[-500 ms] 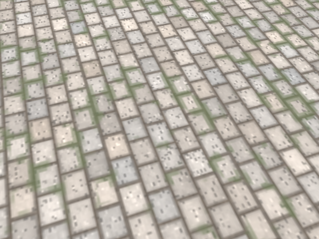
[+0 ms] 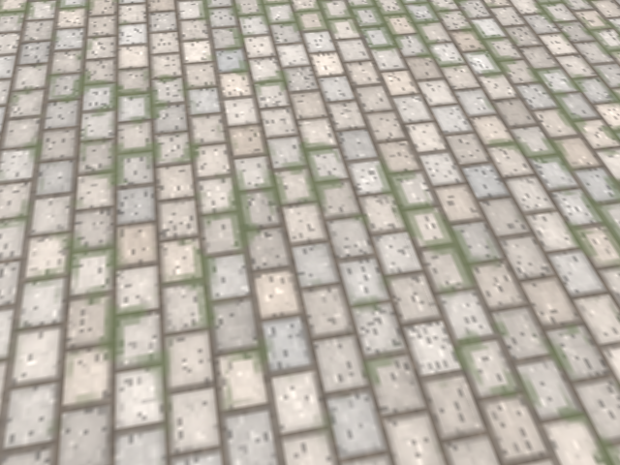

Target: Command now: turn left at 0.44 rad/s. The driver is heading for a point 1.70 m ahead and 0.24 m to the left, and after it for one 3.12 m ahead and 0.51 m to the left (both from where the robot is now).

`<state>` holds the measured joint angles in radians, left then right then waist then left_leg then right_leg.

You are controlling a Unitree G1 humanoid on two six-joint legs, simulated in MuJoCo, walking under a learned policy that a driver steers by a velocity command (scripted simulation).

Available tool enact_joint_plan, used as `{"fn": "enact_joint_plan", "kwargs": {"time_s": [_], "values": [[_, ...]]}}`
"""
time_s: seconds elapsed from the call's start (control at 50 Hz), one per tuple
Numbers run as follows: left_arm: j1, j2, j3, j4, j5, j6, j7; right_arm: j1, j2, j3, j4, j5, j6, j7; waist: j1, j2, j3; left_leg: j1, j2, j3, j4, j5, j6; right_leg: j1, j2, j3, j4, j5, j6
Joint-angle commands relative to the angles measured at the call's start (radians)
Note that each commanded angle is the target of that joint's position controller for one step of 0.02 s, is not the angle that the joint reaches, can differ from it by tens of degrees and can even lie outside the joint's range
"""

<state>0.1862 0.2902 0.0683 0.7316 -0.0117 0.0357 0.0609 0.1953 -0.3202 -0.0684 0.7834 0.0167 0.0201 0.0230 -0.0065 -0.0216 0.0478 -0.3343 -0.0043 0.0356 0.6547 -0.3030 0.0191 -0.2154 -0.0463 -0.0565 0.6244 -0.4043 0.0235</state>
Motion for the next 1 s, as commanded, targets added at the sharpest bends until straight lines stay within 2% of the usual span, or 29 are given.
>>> {"fn": "enact_joint_plan", "kwargs": {"time_s": [0.02, 0.04, 0.06, 0.08, 0.1, 0.12, 0.18, 0.28, 0.38, 0.44, 0.46, 0.48, 0.5, 0.52, 0.54, 0.56, 0.58, 0.62, 0.7, 0.74, 0.78, 0.82, 0.88, 0.9, 0.92, 0.94, 0.96, 0.98, 1.0], "values": [[-0.026, 0.079, 0.022, -0.108, 0.036, -0.011, 0.003, 0.051, -0.274, -0.072, -0.083, -0.013, -0.017, -0.005, -0.001, 0.324, -0.097, 0.277, 0.288, -0.539, -0.286, 0.601, 0.211, -0.319, 0.057, -0.044, 0.357, -0.033, 0.040], [-0.081, 0.077, 0.019, -0.119, 0.031, -0.021, 0.002, 0.142, -0.215, -0.050, -0.074, -0.033, -0.032, -0.002, -0.069, 0.262, -0.204, 0.345, 0.368, -0.680, -0.336, 0.519, 0.346, -0.382, 0.098, 0.127, 0.543, -0.322, 0.036], [-0.060, 0.104, 0.026, -0.117, 0.007, -0.028, -0.009, 0.129, -0.189, -0.042, -0.074, -0.026, -0.050, 0.000, -0.050, 0.177, -0.181, 0.358, 0.346, -0.624, -0.346, 0.297, 0.336, -0.440, 0.065, 0.163, 0.608, -0.272, 0.018], [-0.062, 0.115, 0.032, -0.104, -0.001, -0.039, -0.019, 0.104, -0.166, -0.040, -0.075, -0.004, -0.060, -0.006, -0.037, 0.113, -0.144, 0.349, 0.288, -0.568, -0.361, 0.023, 0.281, -0.480, 0.031, 0.165, 0.576, -0.176, -0.001], [-0.087, 0.128, 0.039, -0.101, 0.001, -0.049, -0.021, 0.074, -0.147, -0.033, -0.079, 0.012, -0.059, -0.014, -0.037, 0.088, -0.089, 0.328, 0.258, -0.544, -0.396, -0.165, 0.238, -0.517, 0.005, 0.161, 0.499, -0.083, -0.011], [-0.111, 0.134, 0.043, -0.102, 0.005, -0.058, -0.023, 0.058, -0.134, -0.024, -0.087, 0.009, -0.058, -0.025, -0.037, 0.113, -0.061, 0.300, 0.231, -0.528, -0.431, -0.221, 0.217, -0.498, -0.007, 0.161, 0.436, -0.006, -0.011], [-0.116, 0.107, 0.039, -0.097, 0.009, -0.094, -0.042, 0.085, -0.136, -0.024, -0.099, -0.005, -0.059, -0.045, -0.037, 0.127, -0.054, 0.294, 0.185, -0.477, -0.473, -0.119, 0.212, -0.440, 0.019, 0.142, 0.299, 0.127, 0.009], [-0.165, 0.077, 0.027, -0.102, 0.003, -0.123, -0.053, 0.107, -0.160, -0.037, -0.105, 0.003, -0.059, -0.052, -0.052, 0.150, -0.034, 0.226, 0.152, -0.436, -0.461, -0.057, 0.210, -0.354, 0.051, 0.134, 0.040, 0.216, 0.047], [-0.212, 0.092, 0.025, -0.121, -0.012, -0.151, -0.072, 0.125, -0.167, -0.043, -0.110, 0.010, -0.050, -0.046, -0.066, 0.158, -0.025, 0.148, 0.149, -0.496, -0.421, -0.098, 0.204, -0.237, 0.072, 0.141, -0.091, 0.242, 0.039], [-0.149, 0.112, 0.034, -0.107, -0.018, -0.167, -0.073, 0.107, -0.143, -0.038, -0.119, 0.010, -0.047, -0.041, -0.018, 0.166, -0.032, 0.099, 0.130, -0.533, -0.364, -0.105, 0.176, -0.082, 0.074, 0.132, -0.169, 0.263, 0.007], [-0.096, 0.119, 0.040, -0.091, -0.015, -0.170, -0.069, 0.101, -0.118, -0.030, -0.123, 0.009, -0.046, -0.040, 0.014, 0.160, -0.045, 0.062, 0.102, -0.523, -0.315, -0.098, 0.154, 0.014, 0.067, 0.123, -0.205, 0.272, -0.008], [-0.009, 0.142, 0.051, -0.073, -0.010, -0.172, -0.062, 0.095, -0.076, -0.017, -0.129, 0.005, -0.049, -0.040, 0.059, 0.141, -0.081, -0.012, 0.065, -0.484, -0.213, -0.112, 0.119, 0.157, 0.012, 0.158, -0.221, 0.250, -0.036], [0.132, 0.194, 0.062, -0.054, 0.006, -0.171, -0.053, 0.110, 0.002, 0.007, -0.139, -0.009, -0.052, -0.037, 0.102, -0.017, -0.185, -0.131, -0.028, -0.351, 0.090, -0.221, 0.064, 0.362, -0.169, 0.355, -0.259, 0.107, -0.102], [0.203, 0.279, 0.079, -0.025, 0.030, -0.160, -0.065, 0.135, -0.006, 0.008, -0.202, 0.021, -0.062, -0.041, 0.070, -0.260, -0.202, -0.398, -0.103, -0.241, 0.347, -0.336, 0.035, 0.455, -0.351, 0.793, -0.393, -0.261, -0.236], [0.138, 0.213, 0.066, -0.038, 0.013, -0.158, -0.072, 0.151, -0.100, -0.013, -0.174, 0.029, -0.065, -0.043, 0.053, -0.188, -0.095, -0.490, -0.013, -0.234, 0.477, -0.262, 0.018, 0.378, -0.362, 0.806, -0.424, -0.369, -0.244], [0.114, 0.148, 0.048, -0.042, 0.004, -0.156, -0.070, 0.107, -0.130, -0.023, -0.161, 0.019, -0.064, -0.041, 0.063, -0.137, -0.016, -0.509, 0.012, -0.223, 0.514, -0.167, 0.012, 0.316, -0.307, 0.669, -0.417, -0.268, -0.217], [0.093, 0.116, 0.035, -0.043, 0.009, -0.154, -0.071, 0.106, -0.112, -0.021, -0.144, 0.008, -0.063, -0.040, 0.051, -0.086, -0.004, -0.475, 0.030, -0.212, 0.516, -0.093, 0.004, 0.269, -0.255, 0.553, -0.421, -0.130, -0.196], [0.079, 0.085, 0.021, -0.026, 0.018, -0.151, -0.069, 0.069, -0.079, -0.016, -0.152, 0.004, -0.070, -0.028, 0.037, -0.087, 0.014, -0.432, 0.065, -0.195, 0.476, -0.005, -0.002, 0.193, -0.195, 0.402, -0.446, 0.071, -0.185], [0.112, 0.108, 0.024, 0.009, 0.007, -0.156, -0.067, -0.006, -0.028, 0.004, -0.185, -0.004, -0.078, -0.015, 0.041, -0.074, 0.018, -0.432, 0.077, -0.137, 0.331, 0.101, -0.030, 0.161, -0.171, 0.264, -0.490, 0.288, -0.223], [0.118, 0.126, 0.024, 0.024, 0.000, -0.150, -0.066, -0.062, -0.006, 0.018, -0.204, -0.010, -0.086, -0.007, 0.052, -0.063, 0.019, -0.398, 0.090, -0.095, 0.193, 0.186, -0.037, 0.154, -0.159, 0.202, -0.494, 0.383, -0.220], [0.148, 0.143, 0.025, 0.042, -0.007, -0.142, -0.064, -0.134, 0.012, 0.029, -0.222, -0.008, -0.095, 0.004, 0.079, -0.061, 0.025, -0.332, 0.079, -0.056, 0.064, 0.264, -0.036, 0.134, -0.146, 0.150, -0.491, 0.427, -0.210], [0.192, 0.161, 0.026, 0.065, -0.014, -0.135, -0.064, -0.187, 0.008, 0.031, -0.240, 0.000, -0.100, 0.014, 0.093, -0.062, 0.031, -0.274, 0.062, -0.034, -0.015, 0.292, -0.026, 0.140, -0.165, 0.138, -0.490, 0.443, -0.205], [0.225, 0.175, 0.025, 0.092, -0.024, -0.117, -0.064, -0.218, -0.027, 0.018, -0.264, 0.006, -0.106, 0.023, 0.066, -0.071, 0.037, -0.216, 0.040, -0.040, -0.099, 0.241, 0.015, 0.207, -0.211, 0.161, -0.447, 0.552, -0.185], [0.223, 0.187, 0.027, 0.095, -0.023, -0.110, -0.061, -0.185, -0.049, 0.007, -0.259, 0.005, -0.108, 0.023, 0.035, -0.079, 0.014, -0.147, 0.020, -0.033, -0.122, 0.215, 0.032, 0.226, -0.213, 0.161, -0.397, 0.677, -0.174], [0.211, 0.199, 0.028, 0.095, -0.024, -0.104, -0.059, -0.094, -0.078, -0.010, -0.237, 0.001, -0.109, 0.019, -0.027, -0.079, -0.046, -0.001, -0.006, -0.014, -0.156, 0.222, 0.056, 0.215, -0.193, 0.136, -0.286, 0.833, -0.155], [0.208, 0.190, 0.021, 0.091, -0.017, -0.102, -0.057, 0.056, -0.122, -0.035, -0.194, -0.001, -0.106, 0.008, -0.106, -0.066, -0.143, 0.228, -0.008, -0.011, -0.165, 0.245, 0.081, 0.140, -0.145, 0.104, -0.107, 0.873, -0.127], [0.207, 0.130, -0.004, 0.059, 0.011, -0.107, -0.057, 0.240, -0.197, -0.057, -0.165, -0.017, -0.097, -0.009, -0.174, 0.035, -0.306, 0.551, 0.190, -0.207, -0.118, 0.244, 0.136, -0.078, -0.087, 0.079, 0.202, 0.566, -0.089], [0.352, -0.004, -0.042, 0.044, 0.001, -0.120, -0.059, 0.260, -0.253, -0.060, -0.155, -0.032, -0.091, -0.007, -0.086, 0.318, -0.471, 0.785, 0.436, -0.670, -0.241, -0.002, 0.266, -0.383, 0.073, 0.102, 0.533, -0.154, -0.039], [0.288, 0.118, -0.012, 0.063, -0.027, -0.129, -0.062, 0.251, -0.148, -0.036, -0.159, -0.029, -0.092, -0.007, -0.129, 0.216, -0.411, 0.699, 0.410, -0.716, -0.322, -0.104, 0.243, -0.465, 0.039, 0.210, 0.645, -0.167, -0.042]]}}
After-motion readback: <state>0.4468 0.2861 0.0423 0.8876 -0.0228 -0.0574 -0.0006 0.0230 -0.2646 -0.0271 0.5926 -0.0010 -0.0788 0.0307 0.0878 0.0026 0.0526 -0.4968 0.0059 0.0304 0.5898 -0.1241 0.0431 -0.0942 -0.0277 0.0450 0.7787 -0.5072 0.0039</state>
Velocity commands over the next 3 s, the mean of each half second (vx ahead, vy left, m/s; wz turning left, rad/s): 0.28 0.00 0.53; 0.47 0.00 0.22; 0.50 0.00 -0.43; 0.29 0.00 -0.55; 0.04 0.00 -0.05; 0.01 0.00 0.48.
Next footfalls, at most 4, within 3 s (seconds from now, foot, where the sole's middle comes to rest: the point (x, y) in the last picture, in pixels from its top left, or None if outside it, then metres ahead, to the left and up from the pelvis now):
0.48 right None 0.25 -0.10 -0.76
0.94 left None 0.43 0.27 -0.76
1.48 right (260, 331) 0.78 0.12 -0.76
1.94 left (198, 252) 1.02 0.29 -0.76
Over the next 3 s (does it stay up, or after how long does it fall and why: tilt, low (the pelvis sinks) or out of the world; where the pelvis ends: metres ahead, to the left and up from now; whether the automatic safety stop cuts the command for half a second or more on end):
stays up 0.90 0.16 0.01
